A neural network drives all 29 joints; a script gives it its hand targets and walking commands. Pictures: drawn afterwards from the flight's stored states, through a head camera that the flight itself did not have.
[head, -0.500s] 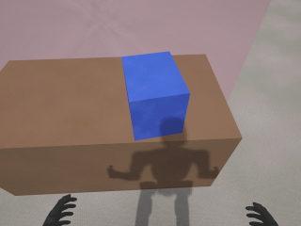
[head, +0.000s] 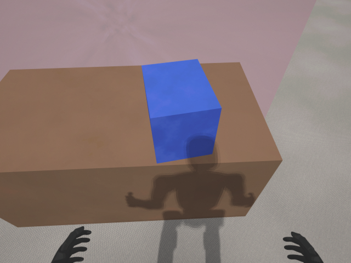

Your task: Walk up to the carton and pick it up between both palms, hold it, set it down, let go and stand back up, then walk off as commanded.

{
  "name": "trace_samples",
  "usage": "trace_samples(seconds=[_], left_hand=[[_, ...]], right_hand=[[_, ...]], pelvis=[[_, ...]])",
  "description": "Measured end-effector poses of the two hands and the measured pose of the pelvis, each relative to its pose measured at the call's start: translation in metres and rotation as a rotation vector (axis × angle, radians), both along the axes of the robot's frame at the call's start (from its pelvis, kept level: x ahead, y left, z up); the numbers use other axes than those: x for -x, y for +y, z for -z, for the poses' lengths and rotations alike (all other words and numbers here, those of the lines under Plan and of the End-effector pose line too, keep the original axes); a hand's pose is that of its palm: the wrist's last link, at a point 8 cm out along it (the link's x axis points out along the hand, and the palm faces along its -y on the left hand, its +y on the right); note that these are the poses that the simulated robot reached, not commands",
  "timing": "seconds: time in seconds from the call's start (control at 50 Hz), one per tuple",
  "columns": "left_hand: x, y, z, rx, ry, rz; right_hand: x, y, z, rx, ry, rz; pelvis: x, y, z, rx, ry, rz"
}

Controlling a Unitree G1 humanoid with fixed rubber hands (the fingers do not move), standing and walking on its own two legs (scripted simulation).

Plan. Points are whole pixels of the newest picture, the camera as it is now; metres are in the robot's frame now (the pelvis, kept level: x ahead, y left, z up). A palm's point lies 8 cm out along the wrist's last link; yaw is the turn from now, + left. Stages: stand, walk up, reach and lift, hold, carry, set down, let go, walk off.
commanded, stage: stand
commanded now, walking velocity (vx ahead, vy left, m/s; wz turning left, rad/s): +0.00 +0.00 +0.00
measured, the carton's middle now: (177, 110) +0.63 +0.02 -0.06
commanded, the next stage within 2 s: none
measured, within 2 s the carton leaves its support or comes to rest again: neither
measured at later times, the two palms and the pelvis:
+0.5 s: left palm out of the picture +0.14 +0.28 -0.08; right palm out of the picture +0.12 -0.29 -0.09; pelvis +0.00 +0.00 +0.00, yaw +0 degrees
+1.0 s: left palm out of the picture +0.12 +0.28 -0.08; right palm out of the picture +0.11 -0.29 -0.10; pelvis -0.01 -0.01 +0.00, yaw +0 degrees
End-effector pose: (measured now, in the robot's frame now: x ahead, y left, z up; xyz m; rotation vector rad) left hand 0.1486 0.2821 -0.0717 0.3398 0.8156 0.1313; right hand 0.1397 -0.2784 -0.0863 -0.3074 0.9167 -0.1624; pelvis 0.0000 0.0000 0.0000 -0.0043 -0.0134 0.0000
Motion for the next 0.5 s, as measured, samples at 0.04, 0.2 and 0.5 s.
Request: trace_samples(seconds=[0.04, 0.2, 0.5], left_hand=[[0.000, 0.000, 0.000, 0.001, 0.001, 0.002], [0.002, -0.001, 0.002, 0.001, 0.011, 0.001], [0.010, -0.002, 0.005, -0.005, 0.033, -0.008]], right_hand=[[0.002, -0.001, 0.001, 0.002, 0.008, 0.002], [0.010, -0.003, 0.005, 0.003, 0.039, 0.011], [0.015, -0.007, 0.007, 0.001, 0.055, 0.015]], pelvis=[[0.000, 0.000, 0.000, 0.000, 0.000, 0.000], [0.000, -0.001, 0.000, -0.001, 0.000, 0.000], [0.002, -0.004, -0.001, -0.006, -0.003, 0.000]])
